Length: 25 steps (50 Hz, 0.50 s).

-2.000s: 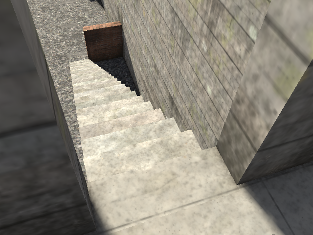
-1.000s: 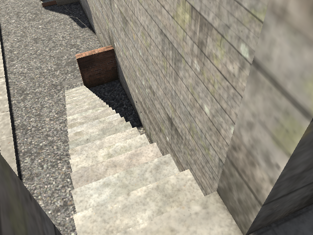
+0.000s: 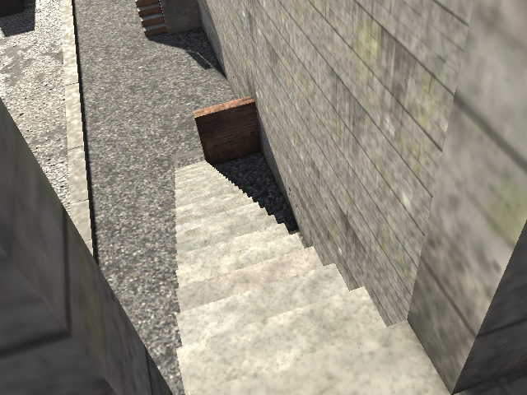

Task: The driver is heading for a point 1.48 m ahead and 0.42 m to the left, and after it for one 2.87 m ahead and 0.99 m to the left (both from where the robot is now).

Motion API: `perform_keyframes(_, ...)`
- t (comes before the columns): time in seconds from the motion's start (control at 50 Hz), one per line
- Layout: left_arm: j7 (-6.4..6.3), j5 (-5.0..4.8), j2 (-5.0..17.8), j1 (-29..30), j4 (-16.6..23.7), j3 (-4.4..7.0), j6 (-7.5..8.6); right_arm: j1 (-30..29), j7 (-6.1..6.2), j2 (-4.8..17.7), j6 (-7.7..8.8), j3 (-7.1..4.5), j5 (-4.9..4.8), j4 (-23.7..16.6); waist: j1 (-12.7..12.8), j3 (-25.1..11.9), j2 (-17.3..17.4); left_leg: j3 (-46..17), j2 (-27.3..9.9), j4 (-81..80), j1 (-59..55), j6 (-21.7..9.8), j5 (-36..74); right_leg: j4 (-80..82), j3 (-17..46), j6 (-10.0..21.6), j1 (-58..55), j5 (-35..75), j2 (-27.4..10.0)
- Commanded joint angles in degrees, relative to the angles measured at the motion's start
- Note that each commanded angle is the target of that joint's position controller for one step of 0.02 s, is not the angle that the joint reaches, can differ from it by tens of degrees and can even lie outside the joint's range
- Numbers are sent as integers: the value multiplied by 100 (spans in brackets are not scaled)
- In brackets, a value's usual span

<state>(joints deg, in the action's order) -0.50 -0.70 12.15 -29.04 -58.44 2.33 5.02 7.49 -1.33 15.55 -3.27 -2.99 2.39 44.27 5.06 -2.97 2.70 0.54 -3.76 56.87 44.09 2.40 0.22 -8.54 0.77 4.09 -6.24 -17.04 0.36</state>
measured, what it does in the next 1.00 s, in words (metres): walks ahead: left foot, then right foot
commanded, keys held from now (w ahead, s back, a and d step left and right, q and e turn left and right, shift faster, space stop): w+shift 1.00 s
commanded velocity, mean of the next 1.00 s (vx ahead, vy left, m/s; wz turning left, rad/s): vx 0.31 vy -0.08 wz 0.00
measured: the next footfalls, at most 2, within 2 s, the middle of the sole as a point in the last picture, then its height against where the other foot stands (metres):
left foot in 0.24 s outside the picture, level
right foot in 0.66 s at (317, 375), level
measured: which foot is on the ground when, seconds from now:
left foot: up 0.00-0.22, down 0.24-0.66, up 0.68-0.84, down 0.86-1.00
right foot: down 0.00-0.22, up 0.24-0.64, down 0.66-0.86, up 0.88-1.00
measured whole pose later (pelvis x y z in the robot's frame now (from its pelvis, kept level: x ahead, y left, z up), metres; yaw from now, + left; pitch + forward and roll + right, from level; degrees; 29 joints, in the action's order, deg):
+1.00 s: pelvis +0.43 +0.08 -0.03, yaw +2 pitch -1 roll -4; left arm -1.5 -2.6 8.0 -32.0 -53.2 4.7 -7.7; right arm 3.4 1.2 9.0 -1.9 0.4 -3.0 49.8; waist 5.1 5.9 -0.6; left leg -2.7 2.0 41.2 24.3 -4.4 -15.9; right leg -68.1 11.6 1.8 37.2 -22.7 14.7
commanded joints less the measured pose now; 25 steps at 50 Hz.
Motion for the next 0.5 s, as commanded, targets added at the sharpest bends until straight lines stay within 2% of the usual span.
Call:
perform_keyframes(0.02, -70, 49, 622, -723, -71, 89, -9, -1638, -38, 191, 165, -24, -5, -741, 411, 1464, -1101, 410, 23, -574, 1650, -93, -283, 922, 1166, 690, -610, -284, -1318)
perform_keyframes(0.04, -79, 91, 709, -697, -48, 106, -6, -1804, -46, 187, 187, -17, -34, -797, 453, 1431, -1134, 488, 40, -788, 1546, -125, -349, 948, 1079, 699, -700, -137, -1364)
perform_keyframes(0.06, -124, 174, 709, -860, -63, 87, -55, -2020, -9, 29, 210, 72, -15, -908, 506, 1424, -1118, 566, 17, -564, 1662, -161, -766, 894, 1013, 836, -1059, 512, -1536)
perform_keyframes(0.08, -156, 198, 699, -884, -84, 79, -62, -2081, -11, 10, 237, 106, -9, -977, 456, 1423, -1086, 564, 4, -604, 1751, -227, -1011, 780, 921, 850, -1302, 1078, -1580)
perform_keyframes(0.1, -132, 149, 634, -864, -100, 59, 21, -2197, -33, 186, 273, 94, -15, -1052, 415, 1352, -1104, 486, 7, -827, 1581, -371, -936, 793, 835, 735, -1317, 1069, -1557)
perform_keyframes(0.12, -115, 133, 560, -886, -114, 23, 44, -2057, -43, 219, 280, 84, -39, -1059, 271, 1384, -1291, 501, 51, -877, 1417, -492, -1157, 716, 721, 692, -1351, 1479, -1556)
perform_keyframes(0.14, -118, 142, 644, -799, -108, 36, 52, -2041, -47, 214, 298, 119, -22, -1095, 180, 1376, -1271, 599, 118, -1049, 1096, -630, -1366, 624, 574, 668, -1269, 2199, -1589)
perform_keyframes(0.16, -87, 174, 698, -708, -103, 77, 15, -1778, -51, 68, 316, 143, 48, -1054, -59, 1292, -1231, 773, 250, -1335, 638, -898, -1595, 295, 374, 563, -1141, 3584, -1557)
perform_keyframes(0.18, -41, 221, 692, -544, -43, 60, -18, -1294, -45, 92, 328, 119, 9, -929, -401, 974, -1235, 999, 549, -1503, -616, -1130, -1755, -377, 21, 490, -685, 5639, -1534)
perform_keyframes(0.2, -56, 231, 952, -557, 12, 125, -6, -567, 4, 309, 395, -34, -98, -732, -780, 468, -1427, 1000, 891, -1321, -1928, -1229, -1702, -1411, -32, 486, -313, 7589, -1596)
perform_keyframes(0.22, -110, 174, 940, -359, 32, 144, -32, 820, 147, 442, 468, -189, -161, -360, -1505, -131, -1633, 592, 956, -1576, -3619, -1333, -1706, -3002, -44, 293, 524, 7583, -1443)
perform_keyframes(0.24, -119, 109, 1141, -17, 162, 251, 55, 2112, 287, 1019, 563, -438, -102, -28, -2197, -613, -1333, -285, 354, -2041, -5390, -1466, -1787, -4881, -24, 59, 2014, 6073, -1114)
perform_keyframes(0.26, -12, 111, 97, -237, 434, 59, 151, 2782, 358, 1681, 592, -544, 48, 229, -1836, -1471, 621, -2477, -1366, -2758, -6926, -1579, -4199, -7317, 208, 8, 3858, -327, -56)
perform_keyframes(0.28, -24, -17, 249, -426, 675, 93, 317, 1927, 326, 1542, 439, -461, -135, 87, -1354, -1620, 1179, -5494, -1817, -4710, -6437, -1506, -4361, -7991, 1318, 87, 4631, -659, 497)
perform_keyframes(0.3, -111, -11, 624, 161, 908, 166, 312, 930, 301, 1171, 398, -412, -63, 47, -817, -106, 619, -4321, -1655, -4544, -5540, -1363, -3604, -7999, 828, 80, 5266, 193, -33)
perform_keyframes(0.32, -77, 186, 458, -90, 635, 171, 202, 867, 278, 685, 364, -325, -98, 120, -645, 186, -390, -3325, -1576, -4301, -4614, -1464, -2549, -7814, 756, -31, 4727, 586, -298)
perform_keyframes(0.34, -70, 321, 391, -110, 587, 178, 87, 928, 249, 508, 420, -262, -109, 225, -471, 388, -648, -2480, -1255, -4387, -3908, -1378, -2133, -7451, 680, -90, 4286, 565, -441)
perform_keyframes(0.36, -66, 321, 82, -134, 603, 119, -85, 915, 248, 319, 539, -191, -112, 310, -323, 669, -519, -1727, -958, -4547, -3351, -1239, -1675, -7249, 746, -170, 4006, 466, -522)
perform_keyframes(0.38, 92, 710, 269, -754, 584, 265, -525, 1783, 718, 642, 463, -307, -337, 703, 29, 1141, -1414, -2356, -1876, -3289, -3797, -767, 5586, -7764, 1031, -304, 4183, 564, 81)
perform_keyframes(0.4, 51, 548, 260, -1095, 429, 290, -629, 2244, 686, 932, 638, -315, -340, 738, -141, 1001, -715, -1548, -1810, -2732, -4070, -599, 8675, -7597, 979, -470, 4446, -215, 361)
perform_keyframes(0.42, -18, 357, 367, -817, 463, 311, -726, 1928, 555, 946, 806, -296, -428, 610, -182, 959, 163, -892, -1603, -2875, -3686, -654, 8565, -7011, 1017, -526, 4293, -500, 439)
perform_keyframes(0.44, -231, 14, 566, 207, 612, 299, -704, 1068, 346, 712, 1003, -168, -567, 389, -240, 1172, 533, -345, -1406, -3236, -3056, -649, 7632, -6165, 911, -572, 3935, -799, 583)
perform_keyframes(0.46, -298, -9, 632, 350, 646, 262, -671, 353, 267, 623, 1028, -125, -466, 184, -46, 951, 793, 240, -926, -3341, -2628, -718, 6426, -5433, 403, -506, 3448, -219, 686)
perform_keyframes(0.48, -298, 14, 648, 27, 450, 238, -664, 37, 245, 434, 1005, -100, -346, 48, 115, 604, 919, 703, -601, -3060, -2605, -717, 5424, -4887, -111, -479, 2995, 796, 700)
perform_keyframes(0.5, -241, -13, 607, 5, 409, 219, -661, -7, 250, 239, 911, -66, -399, 34, 67, 380, 748, 968, -353, -2824, -2514, -647, 4383, -4325, -385, -410, 2633, 1944, 610)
